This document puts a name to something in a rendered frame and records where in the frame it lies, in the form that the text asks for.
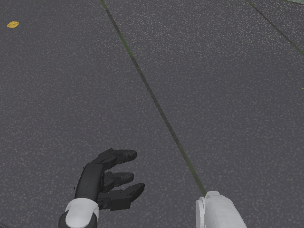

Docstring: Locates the robot right thigh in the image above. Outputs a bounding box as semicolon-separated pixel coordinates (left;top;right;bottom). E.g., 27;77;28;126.
196;195;247;228

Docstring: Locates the robot left hand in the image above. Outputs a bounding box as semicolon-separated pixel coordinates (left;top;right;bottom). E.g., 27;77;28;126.
74;148;145;211

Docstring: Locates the right robot shin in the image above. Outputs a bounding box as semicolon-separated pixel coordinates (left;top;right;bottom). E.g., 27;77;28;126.
204;191;220;199

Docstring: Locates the left robot forearm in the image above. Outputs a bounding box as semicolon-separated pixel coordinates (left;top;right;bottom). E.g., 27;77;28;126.
58;198;99;228

